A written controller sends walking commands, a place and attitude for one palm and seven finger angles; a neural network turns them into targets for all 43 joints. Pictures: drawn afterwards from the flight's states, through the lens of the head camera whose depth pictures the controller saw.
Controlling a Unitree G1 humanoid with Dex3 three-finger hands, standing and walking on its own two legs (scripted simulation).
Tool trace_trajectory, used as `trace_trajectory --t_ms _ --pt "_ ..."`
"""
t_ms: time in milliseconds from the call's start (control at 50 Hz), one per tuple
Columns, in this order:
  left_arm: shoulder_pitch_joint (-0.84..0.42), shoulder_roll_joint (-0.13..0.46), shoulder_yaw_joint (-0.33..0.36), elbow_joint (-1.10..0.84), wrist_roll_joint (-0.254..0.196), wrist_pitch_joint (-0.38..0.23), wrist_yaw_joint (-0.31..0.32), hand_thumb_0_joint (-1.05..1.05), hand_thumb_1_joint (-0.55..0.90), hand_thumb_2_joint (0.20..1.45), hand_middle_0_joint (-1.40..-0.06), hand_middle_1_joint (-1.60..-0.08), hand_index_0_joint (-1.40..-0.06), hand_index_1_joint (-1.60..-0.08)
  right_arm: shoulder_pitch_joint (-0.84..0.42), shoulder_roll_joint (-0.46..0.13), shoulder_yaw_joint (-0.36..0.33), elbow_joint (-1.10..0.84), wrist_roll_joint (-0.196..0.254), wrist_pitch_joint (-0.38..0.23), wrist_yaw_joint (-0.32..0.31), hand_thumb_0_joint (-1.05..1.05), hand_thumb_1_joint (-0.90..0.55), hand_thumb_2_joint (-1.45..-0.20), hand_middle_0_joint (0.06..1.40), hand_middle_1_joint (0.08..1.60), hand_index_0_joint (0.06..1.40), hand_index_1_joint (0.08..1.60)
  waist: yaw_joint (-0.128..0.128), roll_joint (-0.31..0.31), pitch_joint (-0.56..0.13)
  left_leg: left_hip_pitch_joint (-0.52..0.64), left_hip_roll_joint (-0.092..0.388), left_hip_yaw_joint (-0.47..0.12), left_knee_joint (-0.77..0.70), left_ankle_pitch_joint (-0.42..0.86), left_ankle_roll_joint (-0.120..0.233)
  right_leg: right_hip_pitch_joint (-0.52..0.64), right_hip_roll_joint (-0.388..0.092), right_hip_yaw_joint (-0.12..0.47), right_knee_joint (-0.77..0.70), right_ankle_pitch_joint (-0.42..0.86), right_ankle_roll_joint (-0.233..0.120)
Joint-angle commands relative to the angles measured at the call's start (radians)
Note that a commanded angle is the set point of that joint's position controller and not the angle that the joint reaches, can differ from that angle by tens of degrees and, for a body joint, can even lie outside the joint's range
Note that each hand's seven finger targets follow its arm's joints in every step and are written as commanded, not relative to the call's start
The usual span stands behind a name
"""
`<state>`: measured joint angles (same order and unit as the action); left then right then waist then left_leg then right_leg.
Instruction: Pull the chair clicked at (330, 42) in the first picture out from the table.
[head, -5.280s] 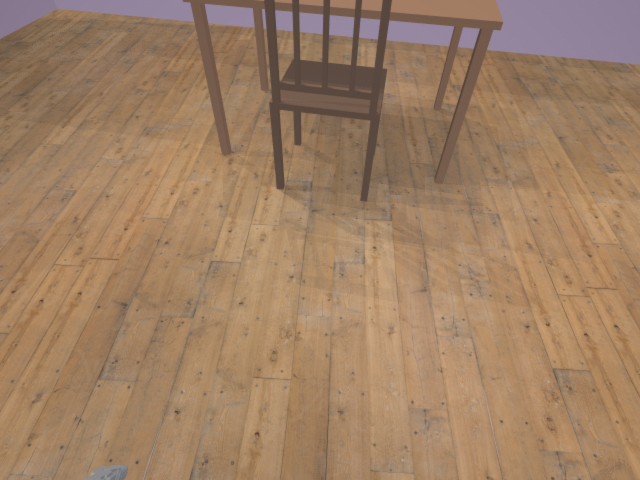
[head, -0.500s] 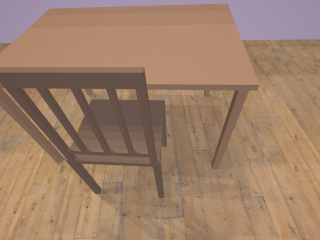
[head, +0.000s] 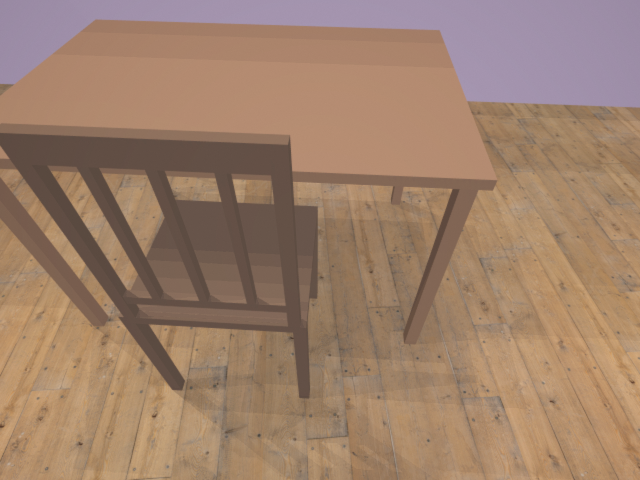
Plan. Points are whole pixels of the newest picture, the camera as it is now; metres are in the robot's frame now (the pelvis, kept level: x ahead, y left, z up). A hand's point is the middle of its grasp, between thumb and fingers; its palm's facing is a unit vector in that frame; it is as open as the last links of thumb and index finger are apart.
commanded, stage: look again from close up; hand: left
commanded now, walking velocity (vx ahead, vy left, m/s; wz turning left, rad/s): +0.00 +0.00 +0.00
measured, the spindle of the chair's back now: (183, 243) +0.51 +0.29 -0.06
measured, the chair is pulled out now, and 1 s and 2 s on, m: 0.00 0.00 0.00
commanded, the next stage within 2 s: raise the hand toward the chair's back in 0.90 s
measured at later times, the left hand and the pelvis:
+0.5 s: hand out of the picture +0.02 +0.22 -0.18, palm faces +0.04 -0.98 -0.20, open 7.3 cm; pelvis +0.01 +0.05 -0.01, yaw +0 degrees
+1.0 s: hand out of the picture +0.01 +0.21 -0.18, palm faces +0.04 -0.99 -0.15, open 7.3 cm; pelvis +0.02 +0.06 +0.00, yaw +0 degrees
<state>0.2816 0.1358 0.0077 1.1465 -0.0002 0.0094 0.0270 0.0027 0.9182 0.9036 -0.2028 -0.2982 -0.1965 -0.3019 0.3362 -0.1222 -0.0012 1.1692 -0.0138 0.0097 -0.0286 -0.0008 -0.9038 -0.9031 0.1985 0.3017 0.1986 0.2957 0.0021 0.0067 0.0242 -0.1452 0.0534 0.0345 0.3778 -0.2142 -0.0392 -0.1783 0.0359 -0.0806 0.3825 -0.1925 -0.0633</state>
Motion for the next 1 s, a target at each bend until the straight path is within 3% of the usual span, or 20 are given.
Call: trace_trajectory --t_ms 0,20,40,60,80,120,160,200,260,300,320,360,420,500,620,720,840,960,980 --pt "0.06 0.093 0.02 -0.025 0.004 -0.022 0.01 0.0 0.9 0.9 -0.2 -0.3 -0.2 -0.3 0.063 -0.069 -0.007 -0.024 0.002 -0.017 -0.012 0.0 -0.9 -0.9 0.2 0.3 0.2 0.3 0.004 -0.02 0.076 -0.067 0.041 -0.054 -0.075 -0.027 0.046 -0.039 -0.139 0.155 -0.127 -0.116 0.029" --pt "0.066 0.089 0.018 -0.023 0.004 -0.023 0.01 0.0 0.9 0.9 -0.2 -0.3 -0.2 -0.3 0.066 -0.07 -0.007 -0.024 0.001 -0.018 -0.012 0.0 -0.9 -0.9 0.2 0.3 0.2 0.3 0.003 -0.015 0.075 -0.066 0.04 -0.054 -0.072 -0.018 0.046 -0.045 -0.14 0.157 -0.12 -0.108 0.03" --pt "0.153 0.112 0.008 -0.006 0.024 -0.059 0.049 0.0 0.9 0.9 -0.2 -0.3 -0.2 -0.3 -0.068 -0.108 -0.009 -0.086 0.002 -0.04 0.005 0.0 -0.9 -0.9 0.2 0.3 0.2 0.3 0.054 -0.015 0.109 -0.178 0.035 0.011 0.17 -0.05 0.012 -0.019 -0.216 0.209 -0.071 0.367 0.084" --pt "0.122 0.169 0.018 -0.05 0.019 -0.066 0.04 0.0 0.9 0.9 -0.2 -0.3 -0.2 -0.3 0.023 -0.053 -0.011 -0.124 0.005 -0.02 0.006 0.0 -0.9 -0.9 0.2 0.3 0.2 0.3 -0.021 -0.013 -0.015 -0.131 0.008 -0.036 0.229 -0.172 0.028 -0.019 -0.294 0.281 -0.109 0.143 0.012" --pt "0.07 0.153 0.016 -0.071 0.02 -0.067 0.032 0.0 0.9 0.9 -0.2 -0.3 -0.2 -0.3 0.055 -0.057 -0.013 -0.112 0.003 -0.019 0.011 0.0 -0.9 -0.9 0.2 0.3 0.2 0.3 -0.039 -0.003 -0.043 -0.086 0.012 -0.025 0.239 -0.157 0.034 -0.092 -0.267 0.245 -0.125 -0.114 -0.041" --pt "0.037 0.127 0.019 -0.092 0.017 -0.065 0.025 0.0 0.9 0.9 -0.2 -0.3 -0.2 -0.3 0.114 -0.047 -0.007 -0.112 -0.004 -0.025 0.015 0.0 -0.9 -0.9 0.2 0.3 0.2 0.3 -0.058 -0.016 -0.024 -0.041 0.001 -0.026 0.158 -0.047 0.048 -0.155 -0.211 0.189 -0.084 -0.186 -0.039" --pt "0.045 0.09 0.01 -0.091 0.013 -0.059 0.02 0.0 0.9 0.9 -0.2 -0.3 -0.2 -0.3 0.115 -0.062 -0.004 -0.114 -0.005 -0.036 0.01 0.0 -0.9 -0.9 0.2 0.3 0.2 0.3 -0.041 0.018 0.033 -0.096 0.029 -0.065 0.08 -0.007 0.062 -0.141 -0.156 0.15 -0.028 -0.151 -0.015" --pt "0.065 0.085 0.008 -0.085 0.012 -0.051 0.015 0.0 0.9 0.9 -0.2 -0.3 -0.2 -0.3 0.097 -0.07 0.001 -0.12 -0.003 -0.046 0.005 0.0 -0.9 -0.9 0.2 0.3 0.2 0.3 -0.017 0.065 0.041 -0.155 0.053 -0.102 0.019 0.03 0.075 -0.057 -0.126 0.113 0.03 -0.057 0.002" --pt "0.086 0.069 0.0 -0.07 0.008 -0.046 0.012 0.0 0.9 0.9 -0.2 -0.3 -0.2 -0.3 0.074 -0.095 0.004 -0.122 0.0 -0.053 -0.001 0.0 -0.9 -0.9 0.2 0.3 0.2 0.3 -0.003 0.005 0.051 -0.167 0.052 -0.109 -0.007 0.046 0.081 -0.011 -0.123 0.105 0.051 0.011 0.014" --pt "0.085 0.073 -0.002 -0.072 0.01 -0.042 0.011 0.0 0.9 0.9 -0.2 -0.3 -0.2 -0.3 0.064 -0.097 0.006 -0.115 -0.001 -0.055 -0.003 0.0 -0.9 -0.9 0.2 0.3 0.2 0.3 0.002 0.047 0.069 -0.166 0.052 -0.112 -0.025 0.066 0.082 -0.005 -0.122 0.104 0.056 0.029 0.016" --pt "0.084 0.078 -0.001 -0.073 0.009 -0.041 0.011 0.0 0.9 0.9 -0.2 -0.3 -0.2 -0.3 0.059 -0.098 0.007 -0.11 0.0 -0.055 -0.003 0.0 -0.9 -0.9 0.2 0.3 0.2 0.3 0.004 0.036 0.074 -0.166 0.05 -0.11 -0.027 0.071 0.081 0.0 -0.127 0.1 0.055 0.038 0.02" --pt "0.083 0.079 0.0 -0.07 0.008 -0.04 0.012 0.0 0.9 0.9 -0.2 -0.3 -0.2 -0.3 0.058 -0.104 0.008 -0.099 -0.001 -0.055 -0.004 0.0 -0.9 -0.9 0.2 0.3 0.2 0.3 0.002 -0.004 0.06 -0.14 0.049 -0.106 -0.028 0.095 0.081 0.005 -0.13 0.097 0.058 0.06 0.023" --pt "0.074 0.087 0.001 -0.073 0.009 -0.036 0.012 0.0 0.9 0.9 -0.2 -0.3 -0.2 -0.3 0.05 -0.11 0.009 -0.089 0.0 -0.056 -0.005 0.0 -0.9 -0.9 0.2 0.3 0.2 0.3 0.005 0.012 0.059 -0.128 0.048 -0.104 -0.038 0.12 0.082 0.014 -0.133 0.094 0.061 0.067 0.028" --pt "0.073 0.092 0.001 -0.071 0.009 -0.034 0.012 0.0 0.9 0.9 -0.2 -0.3 -0.2 -0.3 0.037 -0.113 0.01 -0.078 0.001 -0.056 -0.006 0.0 -0.9 -0.9 0.2 0.3 0.2 0.3 0.004 -0.011 0.052 -0.102 0.048 -0.098 -0.041 0.14 0.084 0.018 -0.136 0.09 0.058 0.082 0.033" --pt "0.073 0.097 0.001 -0.063 0.009 -0.032 0.013 0.0 0.9 0.9 -0.2 -0.3 -0.2 -0.3 0.02 -0.122 0.01 -0.065 0.001 -0.056 -0.007 0.0 -0.9 -0.9 0.2 0.3 0.2 0.3 0.005 0.013 0.044 -0.073 0.044 -0.087 -0.036 0.185 0.082 0.023 -0.143 0.092 0.054 0.112 0.037" --pt "0.08 0.092 0.0 -0.058 0.011 -0.031 0.013 0.0 0.9 0.9 -0.2 -0.3 -0.2 -0.3 0.012 -0.118 0.01 -0.056 0.003 -0.054 -0.007 0.0 -0.9 -0.9 0.2 0.3 0.2 0.3 0.002 -0.003 0.056 -0.07 0.042 -0.087 -0.045 0.155 0.082 0.016 -0.144 0.1 0.042 0.107 0.037" --pt "0.091 0.09 0.0 -0.052 0.01 -0.033 0.016 0.0 0.9 0.9 -0.2 -0.3 -0.2 -0.3 0.015 -0.116 0.01 -0.044 0.004 -0.055 -0.01 0.0 -0.9 -0.9 0.2 0.3 0.2 0.3 0.0 0.0 0.025 -0.038 0.041 -0.081 -0.03 0.213 0.081 0.033 -0.147 0.097 0.048 0.152 0.038" --pt "0.1 0.08 -0.001 -0.043 0.011 -0.03 0.017 0.0 0.9 0.9 -0.2 -0.3 -0.2 -0.3 0.016 -0.109 0.01 -0.037 0.004 -0.054 -0.012 0.0 -0.9 -0.9 0.2 0.3 0.2 0.3 0.002 0.006 0.048 -0.038 0.042 -0.081 -0.039 0.201 0.082 0.022 -0.145 0.098 0.037 0.133 0.04" --pt "0.15 0.126 -0.001 -0.011 0.022 -0.049 0.055 0.0 0.9 0.9 -0.2 -0.3 -0.2 -0.3 -0.064 -0.155 -0.003 -0.116 0.02 -0.056 -0.003 0.0 -0.9 -0.9 0.2 0.3 0.2 0.3 0.028 -0.102 0.06 -0.094 0.067 -0.068 0.144 0.393 0.053 -0.008 -0.183 0.127 0.044 0.455 0.049"
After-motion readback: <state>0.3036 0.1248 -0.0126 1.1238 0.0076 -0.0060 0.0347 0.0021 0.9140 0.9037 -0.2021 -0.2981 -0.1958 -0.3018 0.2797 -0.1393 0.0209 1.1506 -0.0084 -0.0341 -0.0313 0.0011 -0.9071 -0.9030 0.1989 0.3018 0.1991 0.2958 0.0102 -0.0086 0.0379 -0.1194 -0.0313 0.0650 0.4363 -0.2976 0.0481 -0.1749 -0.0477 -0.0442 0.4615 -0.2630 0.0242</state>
